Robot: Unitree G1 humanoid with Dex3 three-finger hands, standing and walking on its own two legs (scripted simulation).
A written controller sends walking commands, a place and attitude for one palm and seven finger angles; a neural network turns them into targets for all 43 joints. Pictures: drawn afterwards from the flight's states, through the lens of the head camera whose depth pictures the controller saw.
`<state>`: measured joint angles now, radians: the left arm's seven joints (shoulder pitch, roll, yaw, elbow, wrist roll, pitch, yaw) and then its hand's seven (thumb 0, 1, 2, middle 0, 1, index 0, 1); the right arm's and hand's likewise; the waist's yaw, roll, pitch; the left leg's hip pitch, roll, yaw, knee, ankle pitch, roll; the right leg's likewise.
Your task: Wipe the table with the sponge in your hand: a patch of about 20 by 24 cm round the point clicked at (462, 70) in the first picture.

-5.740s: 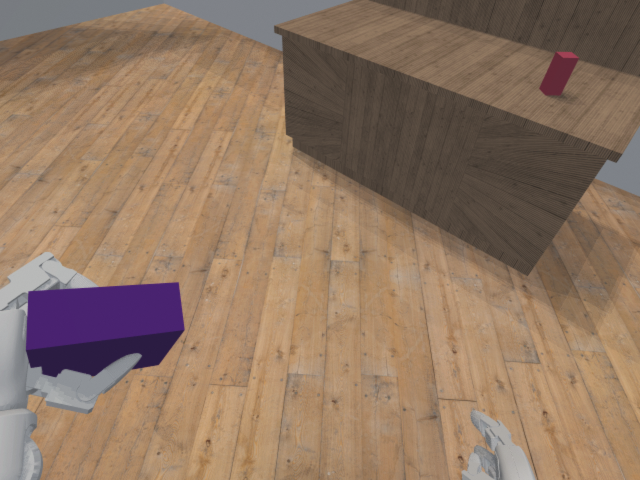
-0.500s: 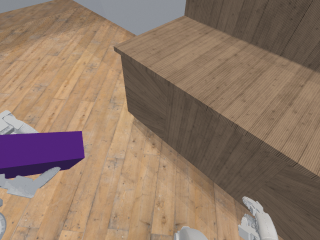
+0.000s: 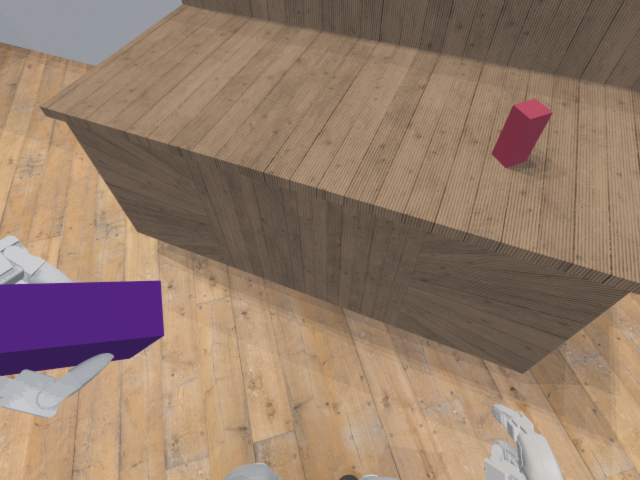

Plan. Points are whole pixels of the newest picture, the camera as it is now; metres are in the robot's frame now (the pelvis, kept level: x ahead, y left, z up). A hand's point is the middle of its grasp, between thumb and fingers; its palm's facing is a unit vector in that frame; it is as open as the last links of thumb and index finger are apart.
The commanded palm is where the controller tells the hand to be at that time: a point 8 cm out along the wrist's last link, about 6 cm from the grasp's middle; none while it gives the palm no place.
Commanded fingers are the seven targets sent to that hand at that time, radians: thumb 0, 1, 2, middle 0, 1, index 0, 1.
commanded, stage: turn to face it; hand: left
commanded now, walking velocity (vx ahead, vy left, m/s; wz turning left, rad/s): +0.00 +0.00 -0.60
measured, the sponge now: (97, 327) +0.23 +0.21 +0.15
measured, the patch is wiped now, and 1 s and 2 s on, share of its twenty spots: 0.00 0.00 0.00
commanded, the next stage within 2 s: take the last steps up to it in 1.16 s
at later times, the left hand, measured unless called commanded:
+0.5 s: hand (213, 333) +0.23 +0.10 +0.15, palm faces +0.08 -0.87 -0.49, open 9.2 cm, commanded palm +0.17 +0.17 +0.18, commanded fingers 0.00 0.10 1.30 -1.20 -1.60 -1.20 -1.60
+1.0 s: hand (290, 364) +0.20 +0.03 +0.17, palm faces -0.13 -0.88 -0.46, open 9.2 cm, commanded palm +0.17 +0.09 +0.18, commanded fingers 0.00 0.10 1.30 -1.20 -1.60 -1.20 -1.60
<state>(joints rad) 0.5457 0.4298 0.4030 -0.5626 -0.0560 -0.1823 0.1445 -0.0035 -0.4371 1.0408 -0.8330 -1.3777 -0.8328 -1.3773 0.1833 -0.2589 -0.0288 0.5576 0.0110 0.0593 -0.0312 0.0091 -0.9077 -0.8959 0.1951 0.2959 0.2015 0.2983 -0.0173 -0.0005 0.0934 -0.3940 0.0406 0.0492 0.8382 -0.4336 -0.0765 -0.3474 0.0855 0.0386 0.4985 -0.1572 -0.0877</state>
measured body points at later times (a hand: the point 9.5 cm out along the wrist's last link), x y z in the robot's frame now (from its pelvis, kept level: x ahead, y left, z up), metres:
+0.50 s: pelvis -0.07 -0.05 -0.01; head -0.01 -0.08 +0.43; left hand +0.21 +0.15 +0.18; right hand +0.04 -0.30 -0.12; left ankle -0.05 +0.11 -0.67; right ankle -0.04 -0.14 -0.73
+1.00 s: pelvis -0.12 -0.05 +0.00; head -0.09 -0.07 +0.45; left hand +0.20 +0.08 +0.19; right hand -0.09 -0.31 -0.09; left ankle -0.04 +0.09 -0.74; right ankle -0.16 -0.15 -0.72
